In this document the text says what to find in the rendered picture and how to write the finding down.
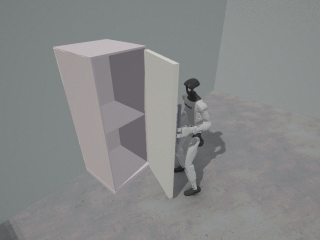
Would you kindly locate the robot left hand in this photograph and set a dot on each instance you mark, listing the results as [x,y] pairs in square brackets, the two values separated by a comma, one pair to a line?
[185,131]

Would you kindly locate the robot left thigh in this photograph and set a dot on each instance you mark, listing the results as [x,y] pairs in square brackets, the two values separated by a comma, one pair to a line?
[191,151]

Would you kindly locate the robot right forearm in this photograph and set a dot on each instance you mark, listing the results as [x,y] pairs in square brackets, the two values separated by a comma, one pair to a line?
[183,115]

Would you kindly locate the right robot upper arm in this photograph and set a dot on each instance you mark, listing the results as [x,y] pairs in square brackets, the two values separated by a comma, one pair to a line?
[183,96]

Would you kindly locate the robot thigh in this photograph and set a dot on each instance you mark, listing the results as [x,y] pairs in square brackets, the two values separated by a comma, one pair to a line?
[178,147]
[191,151]

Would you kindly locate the robot right thigh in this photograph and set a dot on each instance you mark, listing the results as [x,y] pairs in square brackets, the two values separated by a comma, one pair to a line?
[178,147]

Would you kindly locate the handle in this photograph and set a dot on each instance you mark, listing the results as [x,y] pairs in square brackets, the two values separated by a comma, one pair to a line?
[178,121]

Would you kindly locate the left robot upper arm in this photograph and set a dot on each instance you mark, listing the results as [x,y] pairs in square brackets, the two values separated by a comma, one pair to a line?
[203,109]

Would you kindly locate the fridge door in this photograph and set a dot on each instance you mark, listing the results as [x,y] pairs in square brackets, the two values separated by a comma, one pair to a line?
[161,87]

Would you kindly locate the robot left forearm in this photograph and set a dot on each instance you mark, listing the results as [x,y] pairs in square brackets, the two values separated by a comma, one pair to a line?
[199,128]

